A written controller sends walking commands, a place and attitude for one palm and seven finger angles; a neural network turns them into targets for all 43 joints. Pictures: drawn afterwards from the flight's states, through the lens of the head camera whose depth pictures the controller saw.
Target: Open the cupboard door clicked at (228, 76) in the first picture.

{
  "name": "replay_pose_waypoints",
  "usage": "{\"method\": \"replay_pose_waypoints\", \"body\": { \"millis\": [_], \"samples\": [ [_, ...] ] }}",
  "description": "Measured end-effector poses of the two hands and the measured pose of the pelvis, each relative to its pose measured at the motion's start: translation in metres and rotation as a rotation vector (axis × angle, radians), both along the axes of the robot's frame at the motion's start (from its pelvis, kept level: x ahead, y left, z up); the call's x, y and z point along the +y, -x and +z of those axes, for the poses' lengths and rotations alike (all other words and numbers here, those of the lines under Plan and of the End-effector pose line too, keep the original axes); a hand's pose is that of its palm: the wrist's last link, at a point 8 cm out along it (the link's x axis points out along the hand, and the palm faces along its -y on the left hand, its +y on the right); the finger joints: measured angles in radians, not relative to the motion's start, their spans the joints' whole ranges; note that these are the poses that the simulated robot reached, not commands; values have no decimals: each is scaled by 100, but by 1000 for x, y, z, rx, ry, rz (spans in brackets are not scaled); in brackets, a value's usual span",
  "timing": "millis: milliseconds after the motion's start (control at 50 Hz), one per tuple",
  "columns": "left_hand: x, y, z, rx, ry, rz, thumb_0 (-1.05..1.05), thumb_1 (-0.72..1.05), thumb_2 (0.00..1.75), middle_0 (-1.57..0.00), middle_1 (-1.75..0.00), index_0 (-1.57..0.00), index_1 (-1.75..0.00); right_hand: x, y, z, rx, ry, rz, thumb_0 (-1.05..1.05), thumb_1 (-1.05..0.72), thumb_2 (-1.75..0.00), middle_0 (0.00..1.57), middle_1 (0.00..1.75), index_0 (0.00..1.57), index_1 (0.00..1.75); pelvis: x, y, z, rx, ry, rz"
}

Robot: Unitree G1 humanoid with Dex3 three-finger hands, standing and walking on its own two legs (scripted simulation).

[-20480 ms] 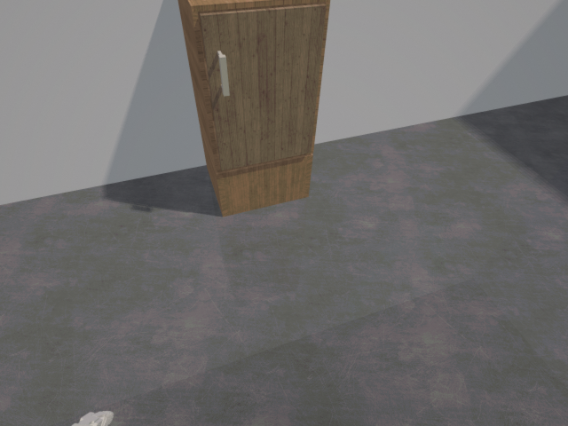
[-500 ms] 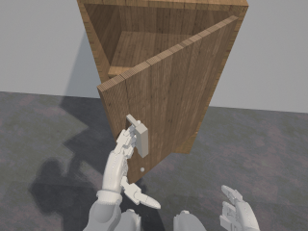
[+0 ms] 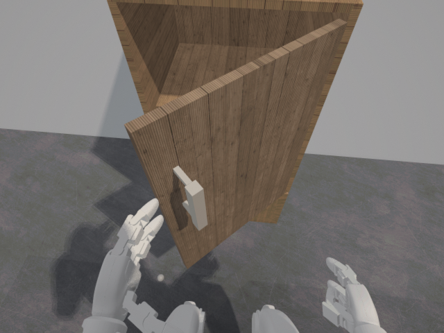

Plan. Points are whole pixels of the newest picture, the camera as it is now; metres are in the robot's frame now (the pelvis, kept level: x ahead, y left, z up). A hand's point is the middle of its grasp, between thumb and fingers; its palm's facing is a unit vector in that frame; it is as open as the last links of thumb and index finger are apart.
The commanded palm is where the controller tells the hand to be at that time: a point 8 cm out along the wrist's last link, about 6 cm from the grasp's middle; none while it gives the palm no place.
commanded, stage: slide the hand sideways off the handle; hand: left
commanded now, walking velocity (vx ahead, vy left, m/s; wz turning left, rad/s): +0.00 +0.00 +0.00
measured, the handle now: (190, 199) +0.33 +0.08 +0.07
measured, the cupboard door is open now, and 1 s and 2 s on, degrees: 45 45 45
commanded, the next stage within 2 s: draw the hand back to the body in 0.18 s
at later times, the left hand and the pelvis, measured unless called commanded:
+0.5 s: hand (118, 277) +0.19 +0.15 +0.10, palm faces -0.07 -1.00 -0.06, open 16.3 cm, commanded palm +0.17 +0.21 +0.10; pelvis -0.01 +0.01 +0.01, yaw +0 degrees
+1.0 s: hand (31, 258) +0.19 +0.23 +0.16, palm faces +0.19 -0.93 -0.31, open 14.7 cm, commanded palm +0.16 +0.28 +0.19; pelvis +0.02 +0.04 +0.07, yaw -1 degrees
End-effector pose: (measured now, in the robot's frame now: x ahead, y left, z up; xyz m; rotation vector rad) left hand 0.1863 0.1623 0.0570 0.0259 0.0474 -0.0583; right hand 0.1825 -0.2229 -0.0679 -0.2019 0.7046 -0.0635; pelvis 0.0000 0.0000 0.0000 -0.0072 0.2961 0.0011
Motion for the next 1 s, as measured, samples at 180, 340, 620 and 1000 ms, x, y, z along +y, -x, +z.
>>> {"method": "replay_pose_waypoints", "body": {
  "millis": [180, 340, 620, 1000],
  "samples": [
    [19, 12, -2, 15, -12, -7, -1, -50, 30, -15, -31, -16, -30, -7, 5, -3, -8, 10, -28, 1, -91, -90, 20, 30, 20, 30, -4, 5, -4, -1, 4, 2],
    [24, 13, 0, -7, 12, -34, -1, -50, 30, -15, -30, -15, -30, -6, 13, -2, -28, 28, -40, 1, -90, -90, 20, 30, 20, 30, 1, 10, -7, -5, 14, 3],
    [62, 17, 58, -3, -20, 12, -1, -50, 30, -15, -30, -15, -30, 15, 22, 41, -61, 2, -79, 1, -90, -90, 20, 30, 20, 30, 17, 1, 30, -93, 29, 3],
    [114, 23, 122, 52, -290, 265, -1, -23, 42, -17, -31, -17, -30, 43, -3, 85, -118, 7, -60, 1, -90, -90, 20, 30, 20, 30, 37, -19, 71, -211, 29, -5]
  ]
}}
